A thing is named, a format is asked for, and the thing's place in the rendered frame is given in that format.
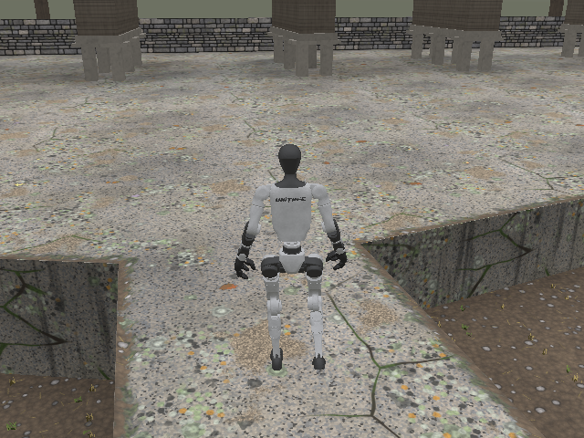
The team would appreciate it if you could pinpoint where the robot right hand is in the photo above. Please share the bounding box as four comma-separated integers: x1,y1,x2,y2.
326,251,348,270

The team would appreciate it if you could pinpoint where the robot right shin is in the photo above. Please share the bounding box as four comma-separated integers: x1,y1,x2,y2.
310,296,324,358

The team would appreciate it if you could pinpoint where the robot shin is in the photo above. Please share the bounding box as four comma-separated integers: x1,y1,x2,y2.
266,300,281,359
310,296,324,358

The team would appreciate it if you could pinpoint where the right robot upper arm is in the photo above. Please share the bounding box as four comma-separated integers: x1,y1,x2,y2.
309,183,337,233

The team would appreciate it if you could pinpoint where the right robot forearm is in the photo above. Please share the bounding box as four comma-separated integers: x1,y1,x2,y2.
327,219,345,255

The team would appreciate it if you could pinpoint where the robot left hand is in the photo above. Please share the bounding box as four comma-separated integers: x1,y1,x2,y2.
235,258,256,279

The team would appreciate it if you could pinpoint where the robot left shin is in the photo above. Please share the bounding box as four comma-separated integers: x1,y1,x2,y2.
266,300,281,359

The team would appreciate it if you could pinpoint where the left robot upper arm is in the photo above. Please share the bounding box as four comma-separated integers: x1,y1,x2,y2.
246,184,272,235

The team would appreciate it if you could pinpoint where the left robot forearm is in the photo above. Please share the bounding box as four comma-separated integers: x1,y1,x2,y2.
236,221,256,261

